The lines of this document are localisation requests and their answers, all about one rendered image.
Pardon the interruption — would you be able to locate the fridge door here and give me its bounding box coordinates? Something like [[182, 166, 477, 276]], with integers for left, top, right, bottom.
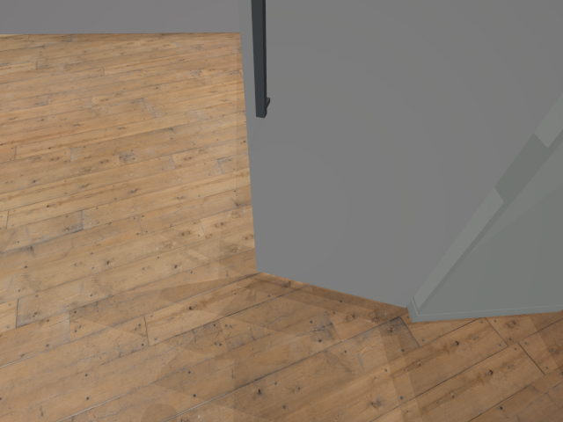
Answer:
[[238, 0, 563, 308]]

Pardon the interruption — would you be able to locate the handle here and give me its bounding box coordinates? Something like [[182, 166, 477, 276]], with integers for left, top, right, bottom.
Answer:
[[252, 0, 270, 119]]

